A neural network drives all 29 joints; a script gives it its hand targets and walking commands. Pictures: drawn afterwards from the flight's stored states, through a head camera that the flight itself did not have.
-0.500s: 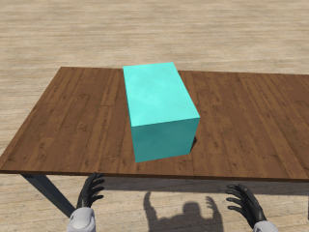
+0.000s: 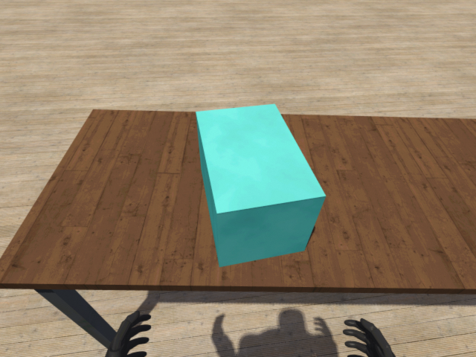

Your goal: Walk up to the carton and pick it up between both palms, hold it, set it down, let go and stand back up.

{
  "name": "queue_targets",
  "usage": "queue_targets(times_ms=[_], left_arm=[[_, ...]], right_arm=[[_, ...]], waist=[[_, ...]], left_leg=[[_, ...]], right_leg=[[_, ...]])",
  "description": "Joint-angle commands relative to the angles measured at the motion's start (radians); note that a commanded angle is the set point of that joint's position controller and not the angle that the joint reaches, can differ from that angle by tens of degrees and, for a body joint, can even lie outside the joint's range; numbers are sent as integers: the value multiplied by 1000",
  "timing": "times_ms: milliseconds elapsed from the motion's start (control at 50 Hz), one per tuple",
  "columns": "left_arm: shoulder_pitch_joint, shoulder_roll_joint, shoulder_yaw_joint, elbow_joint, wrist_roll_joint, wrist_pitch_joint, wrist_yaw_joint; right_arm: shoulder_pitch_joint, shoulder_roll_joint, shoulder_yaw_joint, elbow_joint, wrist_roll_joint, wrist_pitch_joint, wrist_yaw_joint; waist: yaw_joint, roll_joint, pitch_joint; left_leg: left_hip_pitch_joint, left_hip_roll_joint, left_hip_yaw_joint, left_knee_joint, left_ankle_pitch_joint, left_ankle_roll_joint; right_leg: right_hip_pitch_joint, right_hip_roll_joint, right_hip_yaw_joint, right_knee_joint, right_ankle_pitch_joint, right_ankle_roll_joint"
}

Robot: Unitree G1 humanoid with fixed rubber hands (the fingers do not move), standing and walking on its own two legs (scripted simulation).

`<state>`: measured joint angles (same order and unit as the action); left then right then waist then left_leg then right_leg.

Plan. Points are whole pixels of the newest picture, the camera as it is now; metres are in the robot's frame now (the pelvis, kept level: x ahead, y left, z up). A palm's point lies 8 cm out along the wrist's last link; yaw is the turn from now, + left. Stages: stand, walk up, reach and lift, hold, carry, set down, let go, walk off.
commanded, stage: set down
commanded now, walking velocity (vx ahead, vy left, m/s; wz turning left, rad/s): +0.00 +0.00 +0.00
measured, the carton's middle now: (249, 179) +0.50 +0.00 +0.00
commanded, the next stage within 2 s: let go in 0.54 s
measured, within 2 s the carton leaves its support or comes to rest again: neither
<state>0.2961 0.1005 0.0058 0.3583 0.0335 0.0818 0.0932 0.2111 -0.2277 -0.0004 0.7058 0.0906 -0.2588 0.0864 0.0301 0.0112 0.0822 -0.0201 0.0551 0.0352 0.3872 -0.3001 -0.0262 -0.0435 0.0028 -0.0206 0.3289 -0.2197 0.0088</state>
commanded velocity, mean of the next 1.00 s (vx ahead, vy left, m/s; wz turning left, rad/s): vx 0.00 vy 0.00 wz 0.00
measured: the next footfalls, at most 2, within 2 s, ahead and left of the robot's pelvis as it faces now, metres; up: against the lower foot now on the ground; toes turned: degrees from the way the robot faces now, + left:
none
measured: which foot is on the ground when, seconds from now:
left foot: down 0.00-1.00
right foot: down 0.00-1.00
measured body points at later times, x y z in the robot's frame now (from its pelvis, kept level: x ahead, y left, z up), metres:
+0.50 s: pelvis -0.03 -0.01 +0.00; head -0.03 +0.00 +0.45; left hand +0.13 +0.21 -0.09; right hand +0.12 -0.23 -0.10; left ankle -0.05 +0.12 -0.74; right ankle -0.02 -0.13 -0.74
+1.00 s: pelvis -0.05 -0.02 +0.00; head -0.05 -0.03 +0.45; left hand +0.13 +0.20 -0.08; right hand +0.11 -0.25 -0.09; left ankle -0.05 +0.12 -0.74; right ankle -0.02 -0.13 -0.74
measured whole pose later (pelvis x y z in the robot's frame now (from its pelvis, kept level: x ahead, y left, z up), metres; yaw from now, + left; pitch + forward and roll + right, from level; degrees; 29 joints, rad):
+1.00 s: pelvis -0.05 -0.02 +0.00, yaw +0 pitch -6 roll +0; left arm 0.16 0.20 -0.01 0.49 0.00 0.19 0.02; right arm 0.20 -0.16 -0.06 0.67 -0.07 -0.15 0.01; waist 0.01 0.00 0.12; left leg -0.05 0.05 0.03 0.39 -0.23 -0.05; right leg -0.12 0.00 -0.02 0.43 -0.20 -0.02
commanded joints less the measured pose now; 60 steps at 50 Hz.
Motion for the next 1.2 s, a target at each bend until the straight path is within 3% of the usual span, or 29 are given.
queue_targets(times_ms=[0,40,60,80,120,140,160,180,200,220,240,260,280,300,360,400,460,580,800,880,940,1020,1040,1060,1080,1100,1120,1160,1180], left_arm=[[-71,62,6,-66,-6,-13,-17],[-87,92,19,-103,-6,-10,-29],[-86,78,10,-210,-11,-38,1],[-86,70,8,-102,-4,-23,-13],[-97,90,0,-42,-10,9,-40],[-102,91,23,-176,-10,-17,-14],[-115,110,6,18,-15,20,-52],[-111,127,22,55,-8,46,-79],[-101,122,42,-96,3,20,-50],[-120,117,37,6,10,37,-63],[-147,119,20,-50,-4,35,-59],[-119,101,16,-86,-5,19,-43],[-161,81,12,-163,-6,-6,-17],[-147,94,3,20,3,28,-51],[-168,155,40,22,6,67,-87],[-199,162,34,1,12,67,-84],[-213,155,37,-83,0,51,-56],[-231,181,33,-53,-5,57,-59],[-244,204,38,-5,-19,76,-78],[-242,221,24,-1,-40,82,-74],[-250,219,19,-40,-28,71,-67],[-227,216,24,-45,-22,62,-68],[-237,214,18,-28,-32,65,-68],[-74,247,82,143,18,-33,-83],[-78,268,63,155,16,-70,-92],[-139,273,66,153,19,-89,-99],[-119,254,57,160,18,-103,-106],[-105,234,56,215,9,-120,-119],[-127,190,39,224,6,-117,-115]], right_arm=[[-45,-136,-53,-59,-37,-34,-27],[-73,-133,-56,-97,-55,-42,-45],[-95,-187,-78,-151,-18,-69,-28],[-91,-149,-70,-67,-43,-61,-35],[-59,-120,-63,-72,-77,-37,-54],[-89,-166,-85,-134,-52,-59,-36],[-68,-103,-54,-16,-89,-29,-55],[-70,-98,-54,-11,-115,-7,-77],[-115,-140,-62,-117,-62,-33,-63],[-111,-99,-45,-37,-84,-16,-67],[-121,-120,-68,-66,-95,-22,-66],[-103,-120,-67,-101,-81,-36,-58],[-139,-140,-80,-125,-49,-54,-37],[-90,-79,-47,-3,-93,-18,-56],[-109,-72,-51,-33,-112,20,-90],[-120,-65,-46,-44,-120,26,-84],[-126,-67,-61,-110,-118,15,-69],[-110,-56,-93,-96,-144,38,-78],[-104,-23,-75,-150,-162,69,-78],[-104,-29,-84,-174,-162,69,-82],[-98,-32,-87,-175,-163,70,-77],[-104,-39,-79,-179,-153,76,-74],[-108,-37,-75,-162,-155,75,-74],[-21,-23,-58,-83,-125,196,-74],[94,-101,-98,-92,-127,246,-85],[78,-86,-100,-83,-109,265,-78],[67,-111,-110,-91,-114,267,-78],[103,-67,-96,-68,-112,261,-73],[97,-91,-103,-56,-122,264,-71]], waist=[[-29,4,-99],[-17,-19,-111],[-10,41,-173],[-19,22,-126],[-38,-41,-83],[-4,13,-137],[-45,-38,-53],[-54,-53,-18],[3,11,-69],[-20,-2,-15],[-25,1,-41],[2,-8,-88],[15,38,-120],[-30,12,-39],[-35,-24,12],[-28,-2,-7],[-9,-5,-42],[-51,15,-43],[-14,-45,-46],[-1,-40,-49],[-26,-15,-61],[-10,9,-53],[-5,-13,-58],[17,-131,-26],[-25,-129,-18],[-32,-118,-47],[-38,-54,-185],[-38,-67,-180],[-33,-29,-166]], left_leg=[[28,-39,-10,-10,551,-65],[48,-36,-9,3,572,-66],[72,-20,-24,8,634,-79],[61,-27,-15,9,609,-80],[49,-31,-11,6,552,-58],[63,-20,-16,3,598,-73],[34,-34,8,5,551,-63],[26,-43,10,-5,481,-48],[22,-22,4,-14,525,-69],[11,-41,20,-22,486,-63],[14,-28,16,-24,487,-67],[11,-24,8,-32,527,-72],[22,-21,2,-30,571,-81],[5,-33,22,-37,524,-77],[-29,-51,39,-49,324,-40],[-57,-53,50,-74,245,-46],[-101,-43,50,-86,252,-47],[-96,-57,60,-60,176,-27],[-164,-58,67,-96,79,1],[-198,-50,76,-110,40,10],[-172,-62,71,-97,70,0],[-190,-57,79,-99,57,-11],[-168,-62,77,-103,64,-1],[-221,49,-34,35,180,16],[-256,29,8,79,37,8],[-230,28,-12,86,94,19],[-199,46,-3,104,139,39],[-235,28,0,127,100,33],[-253,22,-4,125,139,22]], right_leg=[[53,33,27,-17,370,-55],[64,40,2,-18,387,-51],[51,66,-12,10,381,-56],[39,55,-5,-6,344,-50],[47,40,0,-17,354,-50],[51,56,-18,2,353,-52],[32,38,12,-27,319,-38],[35,32,11,-34,315,-32],[66,46,-19,-15,342,-36],[32,31,-3,-22,284,-28],[43,30,-9,-21,281,-37],[69,38,-14,-18,295,-34],[58,40,-20,-2,258,-35],[61,23,17,-29,238,-32],[62,9,11,-38,223,-25],[83,4,-1,-29,177,-29],[91,18,-20,-18,131,-22],[32,14,7,-12,97,-32],[50,22,-7,3,54,-18],[50,22,-12,11,27,-22],[57,13,-1,18,65,-24],[66,10,3,14,44,-22],[47,12,3,4,45,-23],[-164,-83,69,32,108,-15],[-187,-87,105,-20,-64,-22],[-188,-86,117,14,24,-30],[-142,-88,98,60,147,-32],[-153,-84,93,74,166,-34],[-146,-77,83,82,214,-37]])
